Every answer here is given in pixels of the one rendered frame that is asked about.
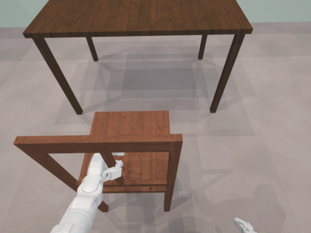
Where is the left robot hand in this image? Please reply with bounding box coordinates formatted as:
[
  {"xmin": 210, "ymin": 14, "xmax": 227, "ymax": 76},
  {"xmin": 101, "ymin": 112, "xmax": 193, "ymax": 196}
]
[{"xmin": 87, "ymin": 152, "xmax": 124, "ymax": 182}]

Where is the table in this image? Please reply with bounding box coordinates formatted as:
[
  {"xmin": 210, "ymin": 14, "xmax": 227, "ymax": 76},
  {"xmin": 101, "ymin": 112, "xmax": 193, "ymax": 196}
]
[{"xmin": 23, "ymin": 0, "xmax": 253, "ymax": 115}]

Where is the left robot forearm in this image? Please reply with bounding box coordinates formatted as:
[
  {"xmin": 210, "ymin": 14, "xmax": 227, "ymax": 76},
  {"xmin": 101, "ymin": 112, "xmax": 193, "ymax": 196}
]
[{"xmin": 50, "ymin": 174, "xmax": 103, "ymax": 233}]

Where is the chair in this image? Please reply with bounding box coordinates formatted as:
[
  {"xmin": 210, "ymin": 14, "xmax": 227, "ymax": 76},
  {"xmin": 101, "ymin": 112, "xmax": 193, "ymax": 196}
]
[{"xmin": 13, "ymin": 111, "xmax": 183, "ymax": 212}]

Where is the right robot hand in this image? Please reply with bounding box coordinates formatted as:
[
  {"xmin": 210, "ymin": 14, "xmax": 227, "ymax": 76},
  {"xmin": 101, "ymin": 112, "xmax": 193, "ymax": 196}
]
[{"xmin": 234, "ymin": 218, "xmax": 257, "ymax": 233}]

